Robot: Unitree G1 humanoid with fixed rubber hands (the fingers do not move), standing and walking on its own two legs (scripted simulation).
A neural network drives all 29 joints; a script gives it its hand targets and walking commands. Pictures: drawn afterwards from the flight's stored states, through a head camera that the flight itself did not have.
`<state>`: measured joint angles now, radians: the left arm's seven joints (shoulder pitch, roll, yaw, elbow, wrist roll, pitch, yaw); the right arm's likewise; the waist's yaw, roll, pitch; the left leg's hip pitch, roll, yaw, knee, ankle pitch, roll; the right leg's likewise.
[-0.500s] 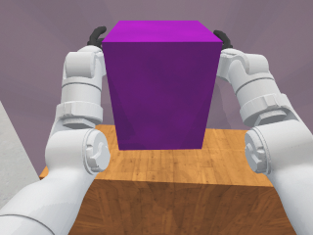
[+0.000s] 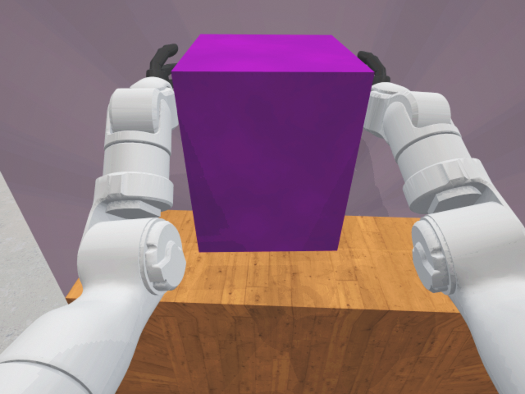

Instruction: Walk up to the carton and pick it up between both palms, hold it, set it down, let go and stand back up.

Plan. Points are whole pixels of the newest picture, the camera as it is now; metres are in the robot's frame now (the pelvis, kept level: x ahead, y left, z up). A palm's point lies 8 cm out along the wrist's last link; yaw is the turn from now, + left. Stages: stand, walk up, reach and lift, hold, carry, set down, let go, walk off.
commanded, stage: hold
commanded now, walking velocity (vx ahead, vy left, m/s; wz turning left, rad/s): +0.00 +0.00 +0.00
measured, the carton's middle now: (267, 140) +0.37 +0.00 +0.28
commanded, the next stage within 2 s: set down in 1.70 s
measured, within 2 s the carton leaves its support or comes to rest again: neither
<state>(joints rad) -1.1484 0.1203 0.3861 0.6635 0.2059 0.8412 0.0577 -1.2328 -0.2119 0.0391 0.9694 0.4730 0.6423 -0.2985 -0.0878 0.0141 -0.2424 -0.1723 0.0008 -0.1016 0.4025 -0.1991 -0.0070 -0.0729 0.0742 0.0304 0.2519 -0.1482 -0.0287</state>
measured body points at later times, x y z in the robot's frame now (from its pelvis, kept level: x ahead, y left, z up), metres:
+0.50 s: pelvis +0.00 +0.00 +0.00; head -0.11 +0.02 +0.44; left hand +0.39 +0.15 +0.35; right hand +0.37 -0.15 +0.34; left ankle +0.01 +0.12 -0.75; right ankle -0.01 -0.11 -0.75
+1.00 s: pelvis +0.00 +0.00 +0.00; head -0.11 +0.02 +0.44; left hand +0.39 +0.14 +0.34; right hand +0.38 -0.15 +0.34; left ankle +0.01 +0.12 -0.75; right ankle -0.01 -0.11 -0.75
